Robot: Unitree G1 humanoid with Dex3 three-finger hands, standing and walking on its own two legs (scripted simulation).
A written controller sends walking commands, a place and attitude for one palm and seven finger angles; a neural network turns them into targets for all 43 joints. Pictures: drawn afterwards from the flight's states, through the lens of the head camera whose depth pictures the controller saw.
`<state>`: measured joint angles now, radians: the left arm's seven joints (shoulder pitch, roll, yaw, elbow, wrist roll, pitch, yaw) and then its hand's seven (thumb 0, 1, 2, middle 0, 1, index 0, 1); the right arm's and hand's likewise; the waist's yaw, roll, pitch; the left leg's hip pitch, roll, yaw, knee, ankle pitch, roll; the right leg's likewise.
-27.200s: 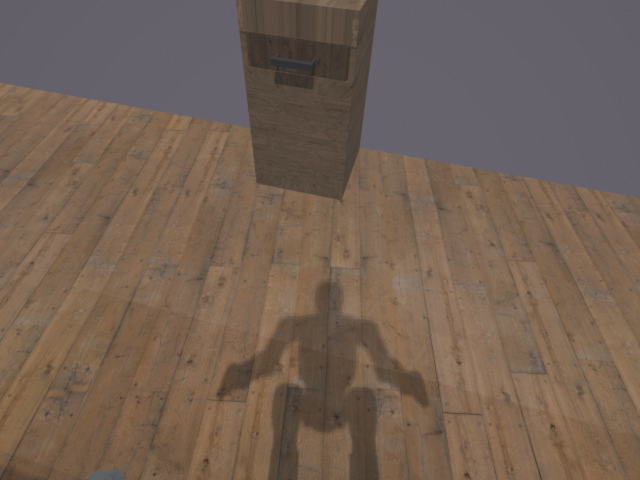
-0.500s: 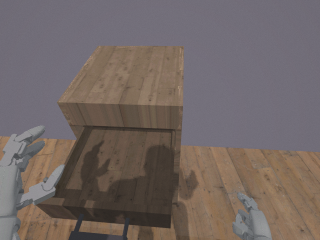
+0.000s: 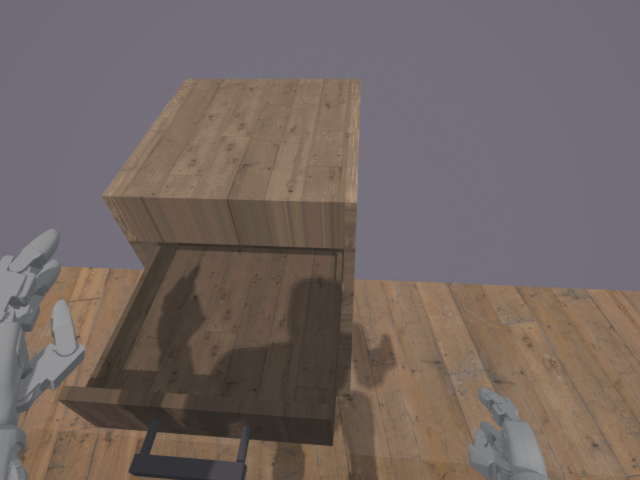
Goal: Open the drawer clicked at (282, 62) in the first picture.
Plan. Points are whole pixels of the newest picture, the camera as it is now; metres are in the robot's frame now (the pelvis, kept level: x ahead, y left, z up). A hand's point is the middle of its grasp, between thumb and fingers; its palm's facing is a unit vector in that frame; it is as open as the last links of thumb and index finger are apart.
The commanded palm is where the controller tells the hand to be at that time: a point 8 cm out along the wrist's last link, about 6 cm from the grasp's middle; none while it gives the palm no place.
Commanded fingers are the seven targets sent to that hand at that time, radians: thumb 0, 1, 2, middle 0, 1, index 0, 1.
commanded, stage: step back with the hand held close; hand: left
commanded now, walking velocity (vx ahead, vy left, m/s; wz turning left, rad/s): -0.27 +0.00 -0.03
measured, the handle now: (194, 450) +0.19 +0.21 -0.12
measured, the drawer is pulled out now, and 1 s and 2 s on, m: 0.30 0.30 0.30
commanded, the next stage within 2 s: stop stepping back and stand still in 1.50 s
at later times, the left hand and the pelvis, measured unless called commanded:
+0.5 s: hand (17, 417) +0.14 +0.27 +0.15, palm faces +0.29 -0.82 -0.50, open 7.4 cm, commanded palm +0.07 +0.31 +0.18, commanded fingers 0.00 0.90 0.90 -0.20 -0.30 -0.20 -0.30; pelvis -0.06 +0.03 -0.01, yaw +0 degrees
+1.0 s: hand out of the picture +0.11 +0.27 +0.16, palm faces +0.32 -0.83 -0.46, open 7.4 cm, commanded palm +0.03 +0.31 +0.18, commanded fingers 0.00 0.90 0.90 -0.20 -0.30 -0.20 -0.30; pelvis -0.10 +0.03 -0.02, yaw +0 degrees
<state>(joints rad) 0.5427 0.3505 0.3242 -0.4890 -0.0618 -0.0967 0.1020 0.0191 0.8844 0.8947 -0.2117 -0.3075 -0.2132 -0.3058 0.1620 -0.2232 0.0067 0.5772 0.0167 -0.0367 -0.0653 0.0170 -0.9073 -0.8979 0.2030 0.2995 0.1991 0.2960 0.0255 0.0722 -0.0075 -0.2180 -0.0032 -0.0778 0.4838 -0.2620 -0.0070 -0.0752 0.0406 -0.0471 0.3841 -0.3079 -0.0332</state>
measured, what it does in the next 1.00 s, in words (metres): shifts its weight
